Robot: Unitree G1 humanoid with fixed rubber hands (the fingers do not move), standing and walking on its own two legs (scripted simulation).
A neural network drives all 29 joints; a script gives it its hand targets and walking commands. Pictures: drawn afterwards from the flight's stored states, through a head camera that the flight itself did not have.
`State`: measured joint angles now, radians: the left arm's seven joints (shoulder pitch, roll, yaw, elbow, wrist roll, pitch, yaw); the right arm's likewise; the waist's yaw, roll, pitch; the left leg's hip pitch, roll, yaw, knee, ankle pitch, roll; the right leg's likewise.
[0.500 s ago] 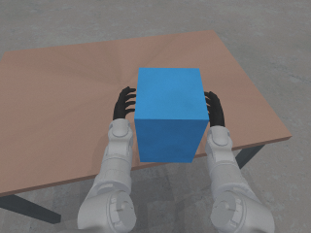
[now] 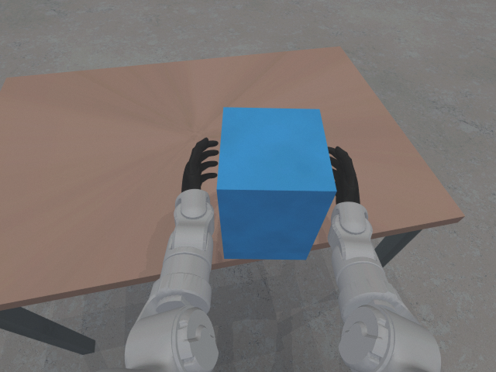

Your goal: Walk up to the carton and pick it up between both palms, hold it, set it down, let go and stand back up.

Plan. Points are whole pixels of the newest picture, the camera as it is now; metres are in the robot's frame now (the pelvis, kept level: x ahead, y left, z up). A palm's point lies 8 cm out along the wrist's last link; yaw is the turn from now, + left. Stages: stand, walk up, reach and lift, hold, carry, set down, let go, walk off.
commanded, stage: reach and lift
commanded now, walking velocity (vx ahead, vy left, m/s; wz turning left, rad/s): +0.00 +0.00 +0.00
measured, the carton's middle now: (268, 189) +0.42 -0.01 +0.02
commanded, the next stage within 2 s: none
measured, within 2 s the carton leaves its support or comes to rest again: leaves its support in 0.48 s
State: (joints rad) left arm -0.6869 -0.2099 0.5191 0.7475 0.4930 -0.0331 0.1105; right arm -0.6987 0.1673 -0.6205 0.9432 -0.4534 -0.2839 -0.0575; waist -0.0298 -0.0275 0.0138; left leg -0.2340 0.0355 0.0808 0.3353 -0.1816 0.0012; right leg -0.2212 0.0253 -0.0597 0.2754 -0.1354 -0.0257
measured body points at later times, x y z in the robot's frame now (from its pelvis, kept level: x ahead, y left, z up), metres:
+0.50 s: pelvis -0.01 -0.01 +0.00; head +0.03 +0.01 +0.45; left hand +0.40 +0.12 +0.06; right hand +0.39 -0.14 +0.06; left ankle -0.01 +0.11 -0.75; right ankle +0.00 -0.10 -0.75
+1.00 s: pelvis -0.03 -0.01 +0.00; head -0.01 +0.01 +0.45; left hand +0.39 +0.12 +0.09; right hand +0.38 -0.13 +0.09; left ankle -0.01 +0.11 -0.75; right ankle +0.00 -0.10 -0.75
